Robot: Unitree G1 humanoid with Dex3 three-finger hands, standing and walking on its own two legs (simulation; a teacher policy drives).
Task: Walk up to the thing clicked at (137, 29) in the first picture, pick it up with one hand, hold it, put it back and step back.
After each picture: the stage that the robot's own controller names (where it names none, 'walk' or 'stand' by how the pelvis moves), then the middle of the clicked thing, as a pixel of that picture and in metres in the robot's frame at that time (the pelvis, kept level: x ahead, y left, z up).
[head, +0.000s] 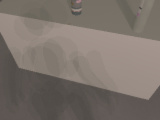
stand; (143, 11) +0.81 -0.32 +0.01
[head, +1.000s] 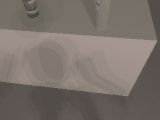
walk; (102, 6) +0.73 -0.02 +0.05
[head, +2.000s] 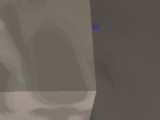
stand; (10, 55) +0.38 +0.27 +0.06
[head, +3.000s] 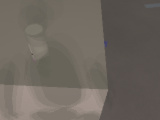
stand; (40, 54) +0.47 +0.20 +0.02
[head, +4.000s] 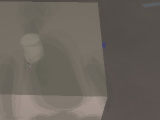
stand; (38, 63) +0.44 +0.20 +0.01
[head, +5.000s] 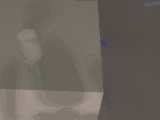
stand; (35, 58) +0.46 +0.21 +0.01
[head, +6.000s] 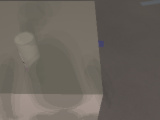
stand; (33, 61) +0.44 +0.22 +0.01
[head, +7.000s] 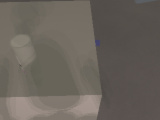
stand; (30, 64) +0.43 +0.22 +0.01
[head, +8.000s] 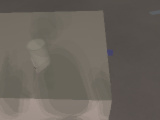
rise first; (43, 67) +0.43 +0.21 +0.01
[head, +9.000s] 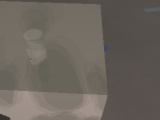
go down; (39, 59) +0.45 +0.20 +0.03
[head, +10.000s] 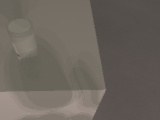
go down; (28, 54) +0.43 +0.19 +0.06
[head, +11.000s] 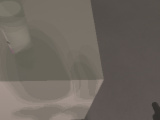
close in; (20, 41) +0.45 +0.20 +0.08
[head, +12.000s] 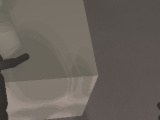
close; (6, 40) +0.44 +0.22 +0.10
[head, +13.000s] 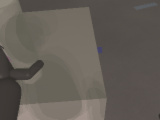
lift; (18, 46) +0.32 +0.16 +0.24
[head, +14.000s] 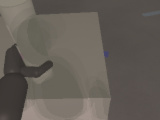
hold; (31, 45) +0.33 +0.15 +0.23
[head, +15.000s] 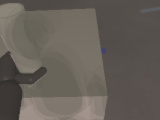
hold; (25, 53) +0.33 +0.17 +0.20
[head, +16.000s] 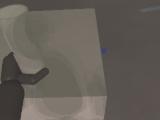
hold; (28, 53) +0.33 +0.17 +0.20
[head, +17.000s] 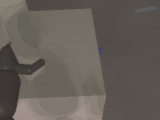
crouch; (25, 44) +0.36 +0.18 +0.21
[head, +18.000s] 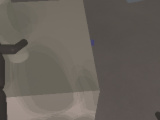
lower; (6, 25) +0.44 +0.22 +0.21
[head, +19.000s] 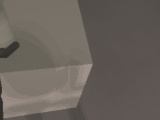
lower; out of the picture +0.48 +0.21 +0.11
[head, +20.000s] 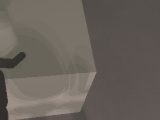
lower; (3, 37) +0.44 +0.21 +0.10
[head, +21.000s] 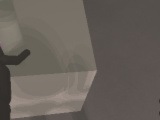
lower; (9, 35) +0.46 +0.20 +0.09
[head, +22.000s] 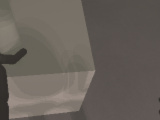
lower; (5, 34) +0.46 +0.20 +0.09
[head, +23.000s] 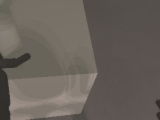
open; (7, 38) +0.45 +0.20 +0.10
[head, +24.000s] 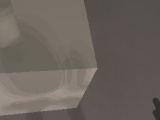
sink last; (6, 32) +0.45 +0.20 +0.09
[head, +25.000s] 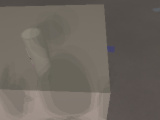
sink last; (40, 59) +0.44 +0.21 +0.06
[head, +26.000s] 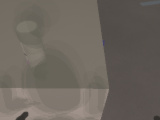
stand; (35, 54) +0.44 +0.20 +0.07
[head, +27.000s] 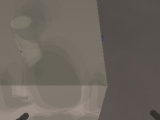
stand; (31, 51) +0.44 +0.21 +0.08
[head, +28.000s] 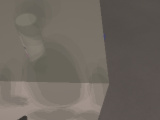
stand; (35, 48) +0.45 +0.20 +0.07
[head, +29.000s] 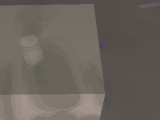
stand; (37, 64) +0.44 +0.21 +0.01
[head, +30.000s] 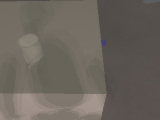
stand; (37, 63) +0.43 +0.21 +0.01
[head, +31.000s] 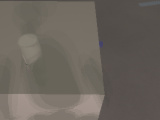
stand; (36, 63) +0.43 +0.21 +0.01
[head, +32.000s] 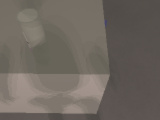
walk; (37, 42) +0.47 +0.19 +0.03
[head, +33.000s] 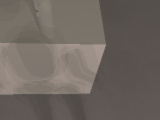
walk; (44, 12) +0.62 +0.19 +0.02
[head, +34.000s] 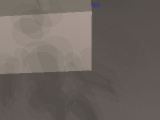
walk; out of the picture +0.89 +0.29 +0.03
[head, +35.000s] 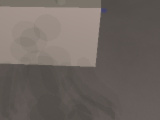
stand; out of the picture +1.06 +0.20 +0.03
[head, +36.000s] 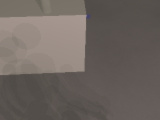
stand; out of the picture +1.04 +0.27 +0.01
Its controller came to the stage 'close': yes
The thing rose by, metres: 0.23
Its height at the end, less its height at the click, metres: +0.00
